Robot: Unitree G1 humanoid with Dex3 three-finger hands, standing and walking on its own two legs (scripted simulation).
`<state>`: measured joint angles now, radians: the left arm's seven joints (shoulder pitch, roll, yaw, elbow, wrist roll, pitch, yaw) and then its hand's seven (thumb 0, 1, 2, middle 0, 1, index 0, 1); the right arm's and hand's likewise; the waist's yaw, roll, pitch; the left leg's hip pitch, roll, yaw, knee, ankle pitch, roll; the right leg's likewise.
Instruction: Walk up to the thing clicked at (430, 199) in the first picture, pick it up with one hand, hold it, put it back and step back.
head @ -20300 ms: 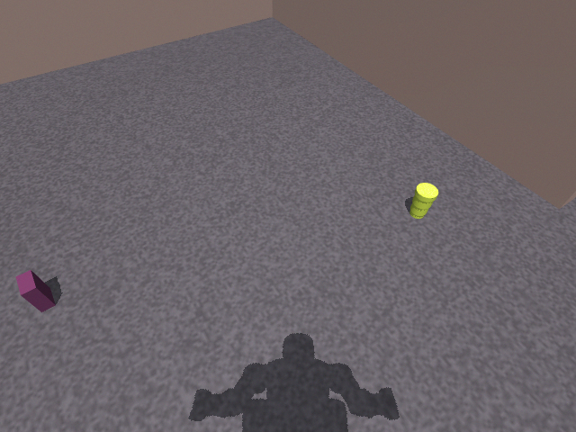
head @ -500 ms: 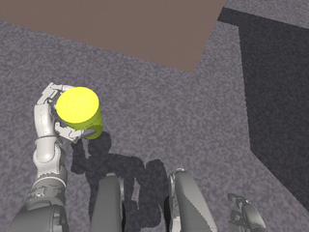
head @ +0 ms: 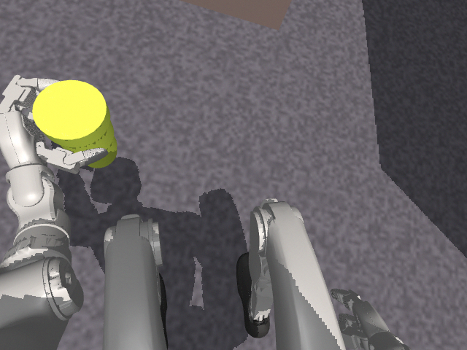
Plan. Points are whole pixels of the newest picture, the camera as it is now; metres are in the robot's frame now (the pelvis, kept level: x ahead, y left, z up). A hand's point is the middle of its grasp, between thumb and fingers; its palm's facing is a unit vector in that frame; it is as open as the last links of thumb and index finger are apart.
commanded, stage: crouch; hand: left
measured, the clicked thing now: (86, 133) +0.47 +0.20 -0.07
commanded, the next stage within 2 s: lower in 0.66 s
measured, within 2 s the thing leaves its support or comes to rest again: neither
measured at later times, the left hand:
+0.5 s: hand (77, 139) +0.48 +0.24 -0.14, palm faces +0.22 -0.98 -0.03, open 12.1 cm
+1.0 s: hand (86, 149) +0.48 +0.24 -0.20, palm faces +0.24 -0.97 -0.04, open 12.1 cm
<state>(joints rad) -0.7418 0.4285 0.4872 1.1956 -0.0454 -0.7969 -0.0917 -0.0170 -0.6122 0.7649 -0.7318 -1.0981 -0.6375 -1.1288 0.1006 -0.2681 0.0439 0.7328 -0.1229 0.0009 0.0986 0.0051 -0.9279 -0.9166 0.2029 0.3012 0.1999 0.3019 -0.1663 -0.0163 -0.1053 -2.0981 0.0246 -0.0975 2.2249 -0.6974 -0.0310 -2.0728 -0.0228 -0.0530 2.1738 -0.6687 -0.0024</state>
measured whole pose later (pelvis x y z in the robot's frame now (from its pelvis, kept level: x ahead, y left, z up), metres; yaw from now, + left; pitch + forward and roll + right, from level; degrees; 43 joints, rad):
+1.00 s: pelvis -0.01 +0.01 -0.09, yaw -7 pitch +23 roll -12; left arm -0.75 0.68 0.55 1.30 -0.04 -0.86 -0.03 -0.02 -0.61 0.76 -0.73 -1.11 -0.63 -1.14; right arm 0.01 -0.34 0.28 0.65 -0.24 0.06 0.14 0.00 -0.92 -0.91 0.20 0.30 0.20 0.30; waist -0.26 -0.12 0.15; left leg -2.27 0.01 -0.24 2.55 -0.70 -0.02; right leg -2.18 0.01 -0.16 2.39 -0.62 0.04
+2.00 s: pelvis -0.02 +0.03 -0.10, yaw -12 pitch +15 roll -18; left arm -0.76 0.91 0.54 1.51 -0.04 -1.05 0.04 -0.02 -0.61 0.76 -0.74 -1.08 -0.65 -1.11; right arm -0.16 -0.38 0.52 0.56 -0.36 0.06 0.13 0.00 -0.91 -0.91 0.21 0.30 0.20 0.30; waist -0.30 -0.27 0.32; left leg -2.22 0.01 -0.37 2.65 -0.73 -0.02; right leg -2.09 0.05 -0.25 2.38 -0.60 0.07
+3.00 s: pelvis -0.02 +0.03 -0.10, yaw -13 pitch +14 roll -18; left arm -0.77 0.93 0.56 1.47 -0.04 -1.06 0.02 -0.01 -0.61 0.15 -0.20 -0.18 -0.20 -0.19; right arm -0.16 -0.38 0.54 0.53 -0.35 0.07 0.12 0.00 -0.91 -0.90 0.21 0.30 0.20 0.30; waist -0.30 -0.28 0.32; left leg -2.21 0.02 -0.38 2.64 -0.73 -0.01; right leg -2.07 0.06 -0.26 2.35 -0.59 0.07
